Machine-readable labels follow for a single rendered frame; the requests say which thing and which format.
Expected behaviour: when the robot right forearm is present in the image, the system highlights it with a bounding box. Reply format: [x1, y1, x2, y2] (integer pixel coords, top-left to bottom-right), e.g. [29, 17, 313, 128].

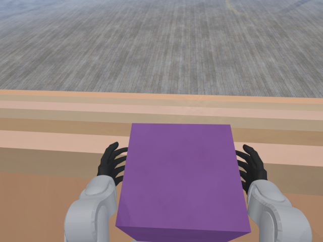
[247, 179, 312, 242]

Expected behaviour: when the left robot hand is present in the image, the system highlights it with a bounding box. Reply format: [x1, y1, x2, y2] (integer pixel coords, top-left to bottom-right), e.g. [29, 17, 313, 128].
[97, 142, 128, 186]

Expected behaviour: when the right robot hand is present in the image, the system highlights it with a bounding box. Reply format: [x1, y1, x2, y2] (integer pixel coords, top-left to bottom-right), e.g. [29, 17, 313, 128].
[235, 144, 267, 194]

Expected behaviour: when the robot left forearm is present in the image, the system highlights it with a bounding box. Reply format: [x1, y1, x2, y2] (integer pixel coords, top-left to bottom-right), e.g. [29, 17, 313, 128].
[64, 175, 118, 242]

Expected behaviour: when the carton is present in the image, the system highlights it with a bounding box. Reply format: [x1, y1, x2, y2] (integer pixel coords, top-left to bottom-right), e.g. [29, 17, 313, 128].
[115, 123, 251, 242]

